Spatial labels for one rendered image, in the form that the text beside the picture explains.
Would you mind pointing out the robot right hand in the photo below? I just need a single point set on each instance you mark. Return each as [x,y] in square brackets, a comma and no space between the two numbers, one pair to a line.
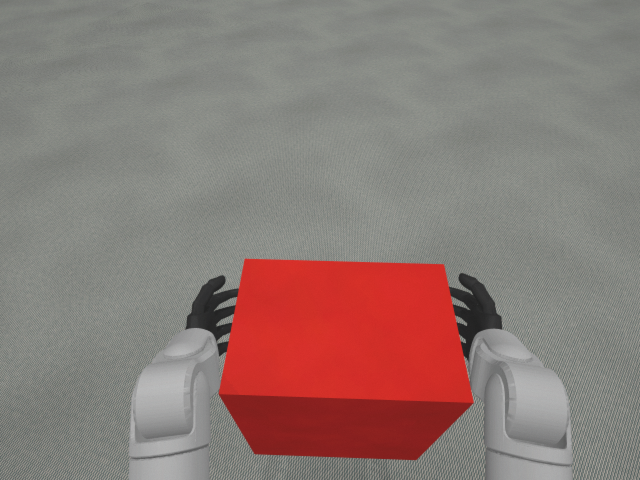
[482,314]

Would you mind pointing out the robot left hand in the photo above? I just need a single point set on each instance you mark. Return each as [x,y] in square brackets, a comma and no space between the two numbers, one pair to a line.
[203,315]

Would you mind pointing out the left robot forearm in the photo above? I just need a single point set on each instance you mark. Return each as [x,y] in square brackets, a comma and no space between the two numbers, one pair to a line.
[170,426]

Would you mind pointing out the right robot forearm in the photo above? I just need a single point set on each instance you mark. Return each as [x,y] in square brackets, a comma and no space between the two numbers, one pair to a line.
[527,425]

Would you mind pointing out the carton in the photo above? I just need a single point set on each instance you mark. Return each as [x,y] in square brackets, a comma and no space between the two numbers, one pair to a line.
[344,359]

